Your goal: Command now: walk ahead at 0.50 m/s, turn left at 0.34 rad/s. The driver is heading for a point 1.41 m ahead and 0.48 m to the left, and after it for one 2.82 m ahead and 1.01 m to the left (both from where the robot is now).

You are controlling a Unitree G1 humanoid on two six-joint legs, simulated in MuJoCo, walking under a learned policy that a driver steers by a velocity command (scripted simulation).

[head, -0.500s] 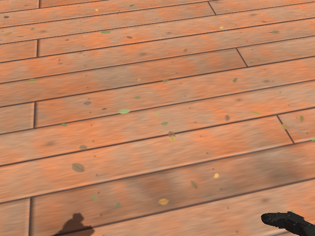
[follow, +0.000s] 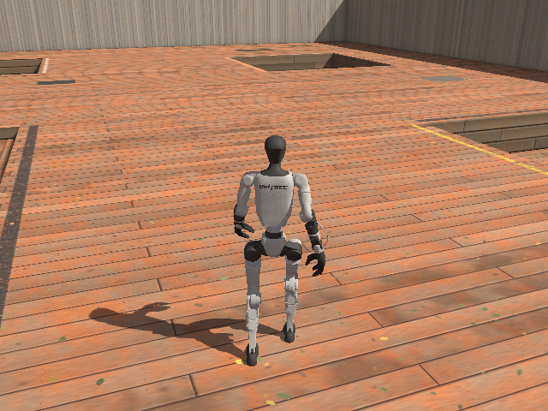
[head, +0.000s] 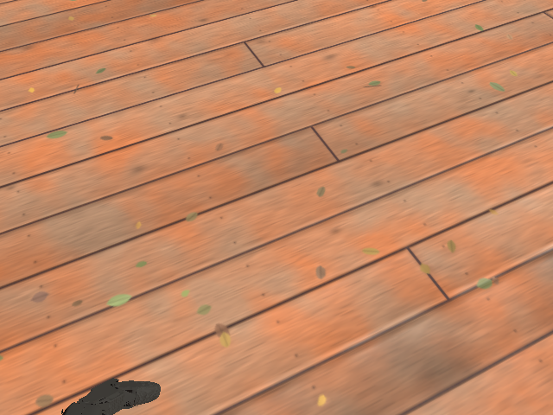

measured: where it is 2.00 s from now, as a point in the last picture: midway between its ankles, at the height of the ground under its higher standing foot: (122, 282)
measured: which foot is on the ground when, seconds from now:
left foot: down 0.00-0.00, up 0.02-0.48, down 0.50-1.00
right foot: down 0.00-0.52, up 0.54-1.00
